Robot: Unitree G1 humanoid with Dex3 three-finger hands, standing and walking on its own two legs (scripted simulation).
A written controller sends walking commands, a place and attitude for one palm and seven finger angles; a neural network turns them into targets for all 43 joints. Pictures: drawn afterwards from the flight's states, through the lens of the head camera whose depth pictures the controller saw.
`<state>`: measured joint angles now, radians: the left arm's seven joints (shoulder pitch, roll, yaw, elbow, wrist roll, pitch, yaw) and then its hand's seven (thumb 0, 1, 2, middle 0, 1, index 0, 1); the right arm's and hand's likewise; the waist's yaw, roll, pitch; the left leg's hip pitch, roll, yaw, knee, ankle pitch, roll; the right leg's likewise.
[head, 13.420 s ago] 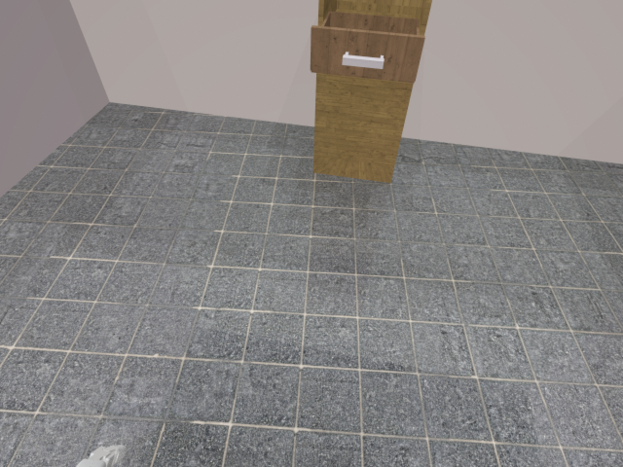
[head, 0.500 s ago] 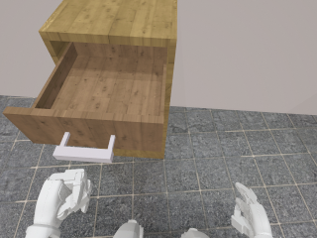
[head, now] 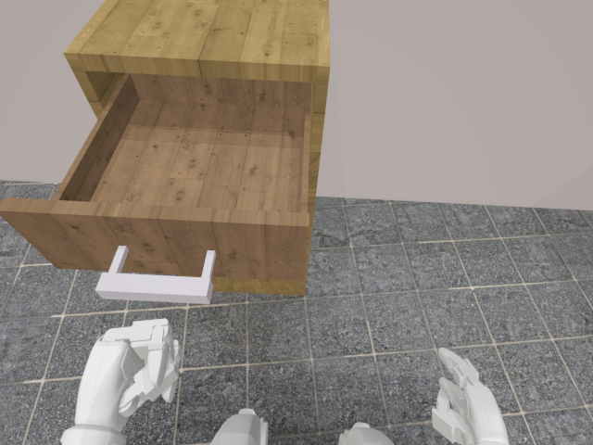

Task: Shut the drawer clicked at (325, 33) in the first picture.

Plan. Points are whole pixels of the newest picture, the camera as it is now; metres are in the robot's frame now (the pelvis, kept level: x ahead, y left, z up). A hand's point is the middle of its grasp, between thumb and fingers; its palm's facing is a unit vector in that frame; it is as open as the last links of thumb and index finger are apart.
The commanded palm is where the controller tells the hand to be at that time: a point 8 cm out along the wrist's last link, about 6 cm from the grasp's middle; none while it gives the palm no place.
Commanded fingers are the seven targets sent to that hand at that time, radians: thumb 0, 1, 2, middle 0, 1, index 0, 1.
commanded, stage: bring the fist close to the handle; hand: left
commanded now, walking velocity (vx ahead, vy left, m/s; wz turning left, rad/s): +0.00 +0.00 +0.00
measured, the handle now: (161, 272) +0.32 +0.19 +0.06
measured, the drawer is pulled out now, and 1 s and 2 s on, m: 0.28 0.22 0.10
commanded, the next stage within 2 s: push the drawer shut in 0.02 s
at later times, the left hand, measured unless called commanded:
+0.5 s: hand (187, 335) +0.24 +0.14 +0.06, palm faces -0.01 -1.00 -0.07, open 3.2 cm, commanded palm +0.23 +0.20 +0.06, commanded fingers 0.00 0.90 0.90 -1.40 -1.60 -1.40 -1.60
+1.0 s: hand (193, 289) +0.30 +0.15 +0.05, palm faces -0.02 -1.00 -0.06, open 3.0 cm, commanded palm +0.29 +0.21 +0.06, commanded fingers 0.00 0.90 0.90 -1.40 -1.60 -1.40 -1.60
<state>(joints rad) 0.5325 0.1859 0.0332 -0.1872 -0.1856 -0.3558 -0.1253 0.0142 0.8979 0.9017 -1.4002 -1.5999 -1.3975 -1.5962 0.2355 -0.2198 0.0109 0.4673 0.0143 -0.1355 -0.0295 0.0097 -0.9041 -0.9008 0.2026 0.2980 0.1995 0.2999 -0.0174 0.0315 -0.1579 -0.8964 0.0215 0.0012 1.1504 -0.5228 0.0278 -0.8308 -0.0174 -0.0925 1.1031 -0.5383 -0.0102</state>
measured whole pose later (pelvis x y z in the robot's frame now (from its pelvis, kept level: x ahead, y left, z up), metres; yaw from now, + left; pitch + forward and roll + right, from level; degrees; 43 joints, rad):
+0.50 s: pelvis +0.00 -0.02 +0.00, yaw +0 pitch +16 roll -2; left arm 0.38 0.22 0.08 -0.09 -0.20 -0.34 -0.12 0.01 0.87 0.91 -1.40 -1.60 -1.40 -1.60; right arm 0.25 -0.24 0.02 0.49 0.01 -0.12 -0.04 0.01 -0.90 -0.90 0.20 0.30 0.20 0.30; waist -0.03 0.03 -0.15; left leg -0.89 0.03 -0.01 1.14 -0.52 0.00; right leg -0.83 0.00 -0.11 1.10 -0.55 -0.04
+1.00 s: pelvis -0.01 -0.02 +0.01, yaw +0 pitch +15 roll -2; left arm 0.03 0.25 0.13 0.22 -0.22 -0.33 -0.17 0.00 0.80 0.91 -1.40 -1.60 -1.40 -1.60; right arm 0.22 -0.25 0.03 0.57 0.02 -0.14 -0.05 0.01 -0.90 -0.90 0.20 0.30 0.20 0.30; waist -0.03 0.03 -0.13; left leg -0.89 0.03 -0.02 1.11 -0.48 0.00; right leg -0.83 0.00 -0.11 1.08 -0.52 -0.04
